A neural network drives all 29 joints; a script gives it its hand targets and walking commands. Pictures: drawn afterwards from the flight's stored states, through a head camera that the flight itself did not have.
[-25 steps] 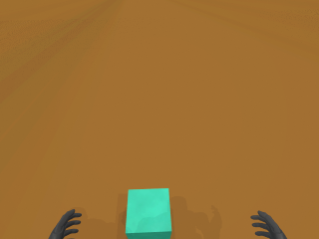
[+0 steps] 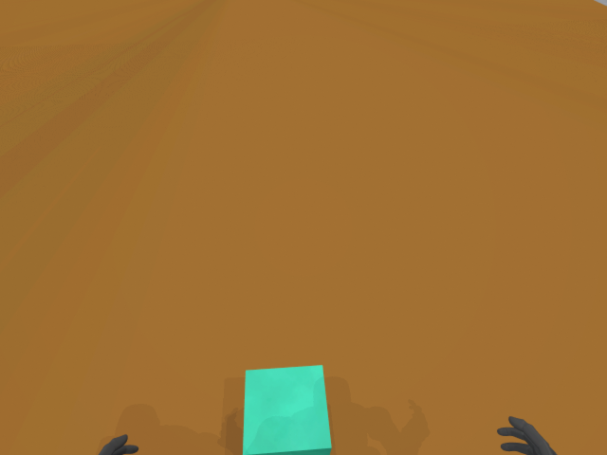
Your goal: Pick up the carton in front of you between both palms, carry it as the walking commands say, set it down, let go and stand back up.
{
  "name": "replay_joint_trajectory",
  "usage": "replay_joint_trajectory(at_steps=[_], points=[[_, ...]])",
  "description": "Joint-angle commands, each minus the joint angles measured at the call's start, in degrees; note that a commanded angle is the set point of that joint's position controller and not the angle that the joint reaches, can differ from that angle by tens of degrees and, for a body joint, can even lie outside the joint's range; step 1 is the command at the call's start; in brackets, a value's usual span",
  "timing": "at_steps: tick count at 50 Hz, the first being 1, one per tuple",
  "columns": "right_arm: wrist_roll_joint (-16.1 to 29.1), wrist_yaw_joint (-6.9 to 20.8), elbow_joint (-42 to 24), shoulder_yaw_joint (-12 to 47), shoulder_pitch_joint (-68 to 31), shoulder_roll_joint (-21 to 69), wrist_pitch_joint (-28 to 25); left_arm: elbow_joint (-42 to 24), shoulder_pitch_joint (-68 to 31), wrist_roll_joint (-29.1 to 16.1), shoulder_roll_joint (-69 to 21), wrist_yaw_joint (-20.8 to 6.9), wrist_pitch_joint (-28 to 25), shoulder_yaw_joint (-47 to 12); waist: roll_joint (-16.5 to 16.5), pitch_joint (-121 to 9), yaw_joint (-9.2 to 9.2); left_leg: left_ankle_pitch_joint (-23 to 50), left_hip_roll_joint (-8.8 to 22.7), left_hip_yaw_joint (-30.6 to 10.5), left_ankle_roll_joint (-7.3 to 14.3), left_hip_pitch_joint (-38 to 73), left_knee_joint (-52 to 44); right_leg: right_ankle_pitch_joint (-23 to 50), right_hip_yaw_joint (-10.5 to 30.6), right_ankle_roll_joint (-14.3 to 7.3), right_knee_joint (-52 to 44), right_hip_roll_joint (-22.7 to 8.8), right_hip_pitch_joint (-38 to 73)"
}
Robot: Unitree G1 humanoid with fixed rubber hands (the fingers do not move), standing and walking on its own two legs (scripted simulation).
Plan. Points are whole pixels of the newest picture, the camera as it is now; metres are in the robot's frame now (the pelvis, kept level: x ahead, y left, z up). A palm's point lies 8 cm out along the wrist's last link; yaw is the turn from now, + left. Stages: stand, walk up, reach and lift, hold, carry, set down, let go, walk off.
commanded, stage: stand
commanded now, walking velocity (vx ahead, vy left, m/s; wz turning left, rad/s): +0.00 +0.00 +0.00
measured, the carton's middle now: (286, 421) +0.35 +0.06 -0.65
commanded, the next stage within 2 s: none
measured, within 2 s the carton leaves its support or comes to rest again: neither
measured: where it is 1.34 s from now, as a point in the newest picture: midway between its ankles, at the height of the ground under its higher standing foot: outside the picture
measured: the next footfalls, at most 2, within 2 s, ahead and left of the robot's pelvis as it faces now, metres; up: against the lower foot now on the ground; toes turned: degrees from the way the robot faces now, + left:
none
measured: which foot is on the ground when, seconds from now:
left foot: down 0.00-1.00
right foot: down 0.00-1.00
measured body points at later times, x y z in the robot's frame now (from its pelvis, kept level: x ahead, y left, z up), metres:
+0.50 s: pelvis -0.02 +0.00 +0.01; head -0.02 +0.01 +0.46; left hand +0.08 +0.31 -0.11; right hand +0.09 -0.31 -0.10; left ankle -0.01 +0.09 -0.74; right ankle -0.06 -0.13 -0.74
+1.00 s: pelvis -0.02 +0.00 +0.01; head -0.03 +0.01 +0.46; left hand +0.07 +0.31 -0.12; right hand +0.08 -0.31 -0.10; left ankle -0.01 +0.09 -0.74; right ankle -0.06 -0.13 -0.74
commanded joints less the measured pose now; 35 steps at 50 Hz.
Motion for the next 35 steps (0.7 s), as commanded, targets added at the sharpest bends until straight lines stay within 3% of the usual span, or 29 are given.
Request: replay_joint_trajectory(at_steps=[1, 20, 35], points=[[0.1, -0.2, -2.0, -2.1, -2.4, -10.0, -0.7, -2.1, -1.2, 0.0, 8.2, 0.2, -0.8, 1.7, 1.7, -2.6, 0.05, 19.9, 8.2, -7.2, -1.1, 5.5, -3.2, 15.9, 3.3, -0.3, -3.0, -5.5, -3.5], [0.6, 0.2, 3.9, -1.6, -3.6, -11.4, -0.9, 4.2, -2.3, -0.3, 9.6, 0.0, -1.2, 1.1, 1.8, -0.4, -0.02, 11.9, 8.6, -7.8, -0.8, 5.2, -7.5, 11.2, 4.5, -0.7, -7.0, -6.3, -3.8], [0.9, 0.4, 6.2, -1.2, -4.0, -12.2, -0.9, 7.0, -2.6, -0.4, 10.4, -0.2, -1.4, 0.8, 1.7, -0.1, -0.13, 10.9, 8.9, -8.2, -0.5, 5.4, -8.6, 10.7, 4.7, -0.9, -8.2, -6.6, -3.6]])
